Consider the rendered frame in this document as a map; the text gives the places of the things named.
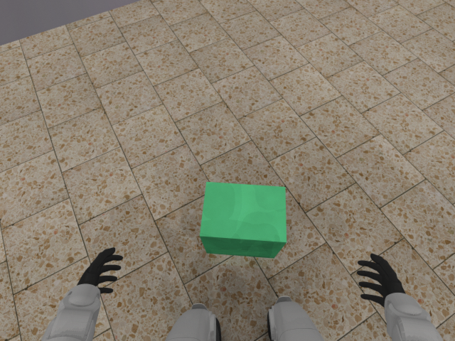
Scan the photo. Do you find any robot left forearm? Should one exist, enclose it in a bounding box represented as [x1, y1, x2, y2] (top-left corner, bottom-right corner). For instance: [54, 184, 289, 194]
[41, 283, 101, 341]

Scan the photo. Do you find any robot right forearm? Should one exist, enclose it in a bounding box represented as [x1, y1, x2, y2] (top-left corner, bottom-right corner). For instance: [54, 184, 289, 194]
[384, 293, 443, 341]

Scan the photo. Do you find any left robot hand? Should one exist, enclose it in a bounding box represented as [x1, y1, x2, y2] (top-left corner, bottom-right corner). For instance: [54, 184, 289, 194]
[77, 247, 123, 294]

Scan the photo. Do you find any left robot shin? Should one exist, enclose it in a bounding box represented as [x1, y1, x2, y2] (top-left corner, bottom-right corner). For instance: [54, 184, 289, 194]
[191, 303, 209, 312]

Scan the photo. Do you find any right robot hand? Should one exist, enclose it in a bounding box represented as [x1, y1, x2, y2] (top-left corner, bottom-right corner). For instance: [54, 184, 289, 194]
[357, 254, 406, 307]

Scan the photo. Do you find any right robot thigh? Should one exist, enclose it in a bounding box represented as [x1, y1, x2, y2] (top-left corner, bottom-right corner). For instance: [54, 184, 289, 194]
[269, 301, 324, 341]

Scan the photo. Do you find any carton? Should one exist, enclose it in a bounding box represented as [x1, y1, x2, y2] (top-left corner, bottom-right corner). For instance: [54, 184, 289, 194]
[200, 182, 287, 258]

